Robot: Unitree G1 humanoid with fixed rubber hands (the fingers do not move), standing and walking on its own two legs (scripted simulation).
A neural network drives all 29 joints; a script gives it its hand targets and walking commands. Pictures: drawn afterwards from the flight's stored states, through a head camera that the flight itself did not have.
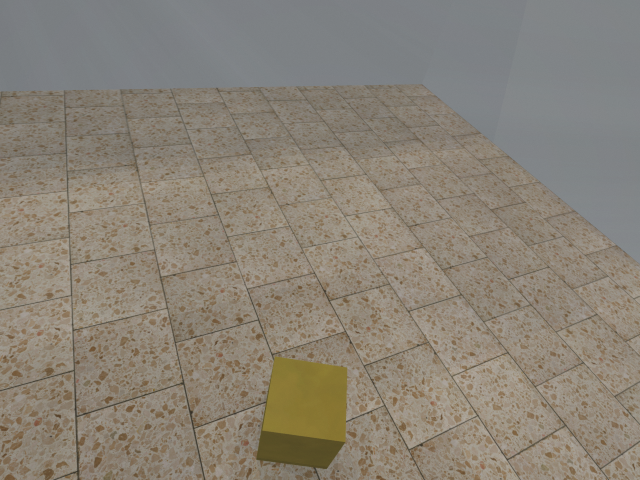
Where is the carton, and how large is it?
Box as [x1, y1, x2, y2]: [256, 356, 346, 468]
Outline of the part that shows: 275,356 256,459 326,468 345,441 346,367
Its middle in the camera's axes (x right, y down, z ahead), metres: -0.06 +0.49 +1.11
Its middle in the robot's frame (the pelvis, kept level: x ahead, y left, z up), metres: +0.46 -0.07 -0.67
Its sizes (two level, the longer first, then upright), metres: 0.210 0.200 0.250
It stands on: the floor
